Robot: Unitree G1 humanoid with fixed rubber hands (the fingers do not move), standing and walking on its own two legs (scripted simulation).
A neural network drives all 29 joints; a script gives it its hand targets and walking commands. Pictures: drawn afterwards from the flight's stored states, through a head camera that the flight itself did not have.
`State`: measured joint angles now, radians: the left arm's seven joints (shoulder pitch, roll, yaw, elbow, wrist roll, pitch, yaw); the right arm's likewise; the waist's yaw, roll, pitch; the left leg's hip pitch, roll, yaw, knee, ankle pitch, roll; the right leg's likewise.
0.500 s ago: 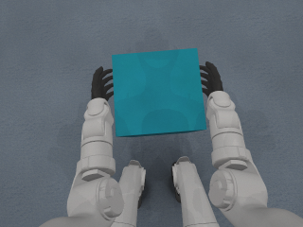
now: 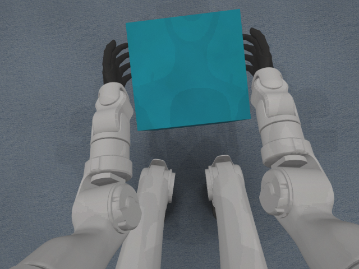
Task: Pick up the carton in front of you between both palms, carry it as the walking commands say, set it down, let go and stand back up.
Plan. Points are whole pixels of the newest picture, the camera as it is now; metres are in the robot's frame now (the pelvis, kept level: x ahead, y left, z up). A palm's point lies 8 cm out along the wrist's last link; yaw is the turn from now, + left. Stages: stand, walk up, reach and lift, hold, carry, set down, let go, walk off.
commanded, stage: set down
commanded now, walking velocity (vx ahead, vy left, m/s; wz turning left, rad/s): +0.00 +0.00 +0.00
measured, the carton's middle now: (187, 84) +0.48 -0.02 -0.18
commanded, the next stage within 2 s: none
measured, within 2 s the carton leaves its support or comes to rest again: rests again in 1.04 s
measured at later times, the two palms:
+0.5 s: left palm (135, 91) +0.49 +0.13 -0.25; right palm (243, 77) +0.51 -0.17 -0.26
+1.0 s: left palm (137, 95) +0.49 +0.13 -0.28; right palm (240, 81) +0.51 -0.17 -0.29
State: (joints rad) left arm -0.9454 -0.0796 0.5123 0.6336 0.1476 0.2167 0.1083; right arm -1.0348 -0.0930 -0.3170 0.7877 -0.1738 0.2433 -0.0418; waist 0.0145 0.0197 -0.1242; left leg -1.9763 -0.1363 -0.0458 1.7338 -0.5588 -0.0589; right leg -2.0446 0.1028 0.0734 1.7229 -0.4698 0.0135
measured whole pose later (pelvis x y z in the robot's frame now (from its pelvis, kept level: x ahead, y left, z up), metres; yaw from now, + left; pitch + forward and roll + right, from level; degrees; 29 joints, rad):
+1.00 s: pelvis -0.01 +0.00 -0.13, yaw +2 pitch +37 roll +2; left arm -1.24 0.05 0.40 0.90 0.03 0.14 0.19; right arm -1.37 -0.30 -0.16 1.13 -0.01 0.15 -0.06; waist 0.00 0.04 0.26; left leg -2.21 -0.19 -0.02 2.19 -0.63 -0.08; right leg -2.27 0.07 0.04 2.18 -0.55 0.02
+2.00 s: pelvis -0.02 +0.00 -0.13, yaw +2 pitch +35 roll +3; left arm -1.23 0.24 0.15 0.90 -0.22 0.05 0.17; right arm -1.35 -0.48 -0.04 1.07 0.23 0.04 -0.03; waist 0.01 0.03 0.34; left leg -2.21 -0.10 0.02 2.21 -0.61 -0.04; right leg -2.27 0.02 0.02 2.21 -0.54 -0.02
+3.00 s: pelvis +0.02 -0.01 +0.13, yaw +0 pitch +45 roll +3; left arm -0.88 0.12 0.30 0.72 0.00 0.12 0.08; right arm -1.02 -0.33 -0.27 0.91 -0.04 0.11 0.07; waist 0.03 0.00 -0.10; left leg -1.58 -0.06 -0.03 1.19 -0.39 -0.03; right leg -1.63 0.05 0.04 1.20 -0.34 -0.02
